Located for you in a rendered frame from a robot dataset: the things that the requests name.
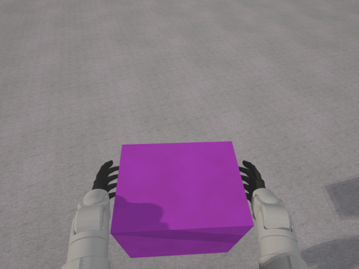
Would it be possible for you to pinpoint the carton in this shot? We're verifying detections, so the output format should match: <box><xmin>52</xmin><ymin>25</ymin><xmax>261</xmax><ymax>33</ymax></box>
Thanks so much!
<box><xmin>111</xmin><ymin>141</ymin><xmax>254</xmax><ymax>258</ymax></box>

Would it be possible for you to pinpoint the robot left hand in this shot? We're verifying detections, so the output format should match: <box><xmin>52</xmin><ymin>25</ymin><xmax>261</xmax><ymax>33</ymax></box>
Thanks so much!
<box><xmin>92</xmin><ymin>160</ymin><xmax>119</xmax><ymax>199</ymax></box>

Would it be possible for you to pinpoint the robot left forearm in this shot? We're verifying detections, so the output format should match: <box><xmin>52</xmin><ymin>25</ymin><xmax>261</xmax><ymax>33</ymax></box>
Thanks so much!
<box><xmin>62</xmin><ymin>189</ymin><xmax>111</xmax><ymax>269</ymax></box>

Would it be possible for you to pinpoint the robot right forearm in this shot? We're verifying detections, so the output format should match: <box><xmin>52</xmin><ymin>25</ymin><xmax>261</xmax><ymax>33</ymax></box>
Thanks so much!
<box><xmin>251</xmin><ymin>188</ymin><xmax>308</xmax><ymax>269</ymax></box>

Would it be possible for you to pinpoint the robot right hand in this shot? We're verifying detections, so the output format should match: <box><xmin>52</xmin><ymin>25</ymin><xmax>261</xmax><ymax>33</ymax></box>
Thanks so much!
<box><xmin>239</xmin><ymin>161</ymin><xmax>265</xmax><ymax>202</ymax></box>

